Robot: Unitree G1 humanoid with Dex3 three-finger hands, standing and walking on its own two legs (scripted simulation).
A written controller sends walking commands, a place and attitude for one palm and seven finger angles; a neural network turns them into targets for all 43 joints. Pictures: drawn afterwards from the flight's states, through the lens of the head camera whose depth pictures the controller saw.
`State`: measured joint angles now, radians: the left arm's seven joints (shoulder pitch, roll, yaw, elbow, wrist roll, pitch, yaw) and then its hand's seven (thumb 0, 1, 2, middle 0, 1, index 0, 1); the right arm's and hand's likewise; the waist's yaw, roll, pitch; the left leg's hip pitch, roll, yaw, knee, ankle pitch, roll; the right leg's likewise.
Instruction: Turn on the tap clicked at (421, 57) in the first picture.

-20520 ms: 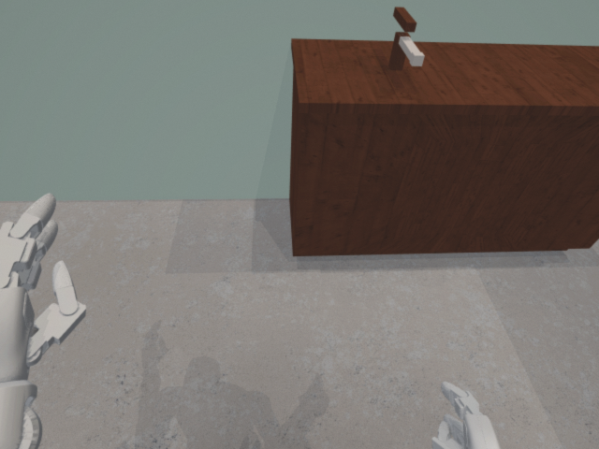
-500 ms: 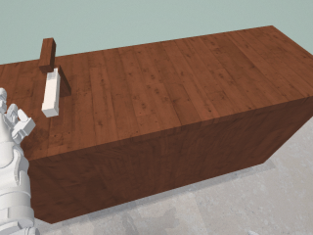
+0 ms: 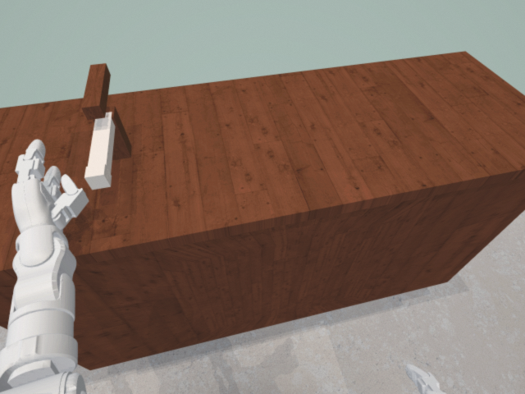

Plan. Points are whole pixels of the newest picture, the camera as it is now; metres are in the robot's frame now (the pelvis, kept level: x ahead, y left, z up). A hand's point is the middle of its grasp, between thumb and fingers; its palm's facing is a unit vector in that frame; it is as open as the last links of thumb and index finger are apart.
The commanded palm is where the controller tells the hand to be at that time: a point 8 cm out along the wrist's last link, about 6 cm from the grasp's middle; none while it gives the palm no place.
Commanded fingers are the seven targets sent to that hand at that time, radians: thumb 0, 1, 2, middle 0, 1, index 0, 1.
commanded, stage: push the lever round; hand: left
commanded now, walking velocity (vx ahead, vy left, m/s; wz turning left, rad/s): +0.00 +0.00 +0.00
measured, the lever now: (98, 176) +0.40 +0.29 +0.11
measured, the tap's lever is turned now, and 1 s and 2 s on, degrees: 0 20 49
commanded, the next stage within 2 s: none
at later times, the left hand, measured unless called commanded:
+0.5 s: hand (101, 188) +0.38 +0.28 +0.10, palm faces +0.51 -0.86 -0.05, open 7.7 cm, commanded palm +0.34 +0.30 +0.11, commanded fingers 0.00 0.90 0.90 -0.15 -0.15 -0.15 -0.15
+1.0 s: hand (130, 181) +0.40 +0.24 +0.10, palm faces +0.60 -0.80 -0.04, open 7.7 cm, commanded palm +0.36 +0.26 +0.11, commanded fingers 0.00 0.90 0.90 -0.15 -0.15 -0.15 -0.15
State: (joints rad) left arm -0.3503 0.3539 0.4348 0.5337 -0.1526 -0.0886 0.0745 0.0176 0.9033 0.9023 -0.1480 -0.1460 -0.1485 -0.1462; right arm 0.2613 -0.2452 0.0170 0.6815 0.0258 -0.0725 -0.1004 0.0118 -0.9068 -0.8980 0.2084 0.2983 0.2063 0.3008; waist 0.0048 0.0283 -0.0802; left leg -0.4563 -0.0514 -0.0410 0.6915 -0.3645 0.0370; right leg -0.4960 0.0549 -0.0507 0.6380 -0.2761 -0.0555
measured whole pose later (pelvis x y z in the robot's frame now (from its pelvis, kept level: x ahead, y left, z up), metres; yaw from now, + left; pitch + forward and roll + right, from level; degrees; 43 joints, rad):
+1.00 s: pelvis +0.00 -0.01 +0.00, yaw +1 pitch +8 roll -1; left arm -0.47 0.20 0.32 0.59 -0.07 -0.10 0.38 0.01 0.92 0.90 -0.15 -0.15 -0.15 -0.15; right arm 0.24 -0.23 0.01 0.71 -0.01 -0.04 -0.08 0.01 -0.91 -0.90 0.21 0.30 0.21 0.30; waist -0.01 0.03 -0.09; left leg -0.47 -0.05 -0.05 0.69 -0.36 0.03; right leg -0.51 0.05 -0.06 0.65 -0.28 -0.06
